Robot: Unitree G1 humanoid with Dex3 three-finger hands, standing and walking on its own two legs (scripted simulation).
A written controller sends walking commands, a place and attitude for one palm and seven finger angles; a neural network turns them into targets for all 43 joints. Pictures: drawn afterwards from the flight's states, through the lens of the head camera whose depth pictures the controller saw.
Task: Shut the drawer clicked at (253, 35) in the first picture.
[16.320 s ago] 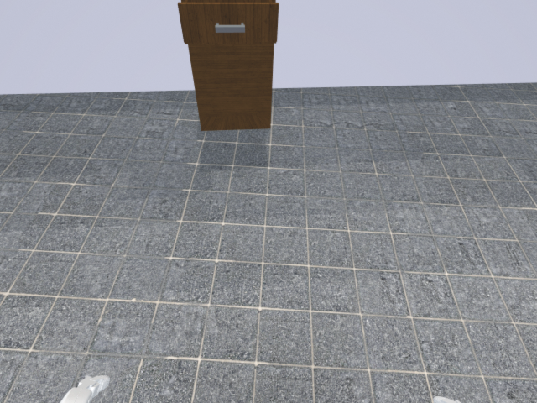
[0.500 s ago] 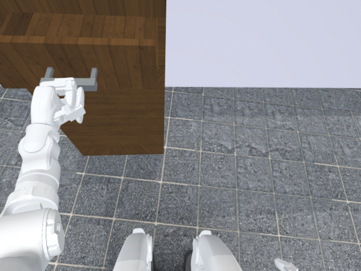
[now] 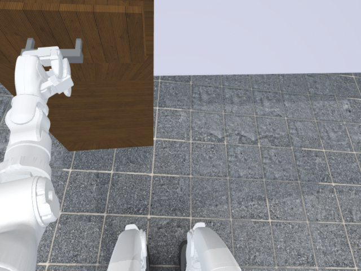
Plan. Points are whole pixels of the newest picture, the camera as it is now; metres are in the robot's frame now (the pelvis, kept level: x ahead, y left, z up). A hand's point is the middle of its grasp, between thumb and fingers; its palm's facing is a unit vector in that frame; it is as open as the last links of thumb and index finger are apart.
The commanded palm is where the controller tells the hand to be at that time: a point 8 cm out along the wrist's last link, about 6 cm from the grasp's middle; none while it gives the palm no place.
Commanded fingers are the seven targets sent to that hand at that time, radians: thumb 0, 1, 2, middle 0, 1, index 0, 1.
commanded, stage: push the drawer shut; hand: left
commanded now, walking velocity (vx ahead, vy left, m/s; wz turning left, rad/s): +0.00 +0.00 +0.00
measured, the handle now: (54, 49) +0.58 +0.24 +0.06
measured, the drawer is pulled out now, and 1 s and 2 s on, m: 0.03 0.00 0.00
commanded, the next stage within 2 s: pull the fist back off the drawer in 0.46 s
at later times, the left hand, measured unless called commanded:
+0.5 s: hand (62, 63) +0.54 +0.22 +0.06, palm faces +0.05 -1.00 -0.05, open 3.1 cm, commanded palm +0.57 +0.24 +0.06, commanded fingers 0.00 0.90 0.90 -1.40 -1.60 -1.40 -1.60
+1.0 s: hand (64, 64) +0.54 +0.22 +0.06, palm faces +0.05 -1.00 -0.04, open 3.0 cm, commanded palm +0.52 +0.24 +0.06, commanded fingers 0.00 0.90 0.90 -1.40 -1.60 -1.40 -1.60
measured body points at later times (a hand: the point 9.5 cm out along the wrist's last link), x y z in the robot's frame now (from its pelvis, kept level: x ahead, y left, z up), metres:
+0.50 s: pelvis +0.00 +0.01 -0.01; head +0.16 +0.05 +0.41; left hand +0.53 +0.28 +0.06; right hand -0.01 -0.26 -0.11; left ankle +0.04 +0.09 -0.63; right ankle +0.03 -0.11 -0.63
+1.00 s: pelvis -0.01 +0.01 -0.01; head +0.16 +0.05 +0.41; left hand +0.53 +0.27 +0.06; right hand -0.02 -0.25 -0.10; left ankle +0.04 +0.09 -0.63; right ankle +0.03 -0.10 -0.63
